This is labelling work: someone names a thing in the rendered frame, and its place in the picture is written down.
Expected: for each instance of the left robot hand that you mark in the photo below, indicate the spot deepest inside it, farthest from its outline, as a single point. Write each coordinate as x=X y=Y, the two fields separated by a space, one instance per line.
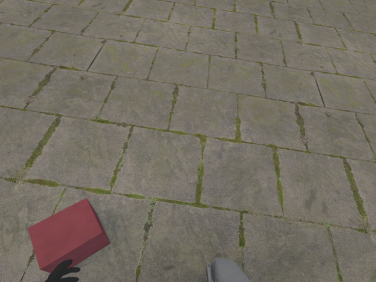
x=62 y=270

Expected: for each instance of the right robot thigh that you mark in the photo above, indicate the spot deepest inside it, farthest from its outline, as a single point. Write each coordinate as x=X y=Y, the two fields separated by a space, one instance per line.
x=225 y=270

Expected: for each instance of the carton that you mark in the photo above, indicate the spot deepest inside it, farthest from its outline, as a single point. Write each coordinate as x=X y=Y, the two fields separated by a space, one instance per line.
x=74 y=233

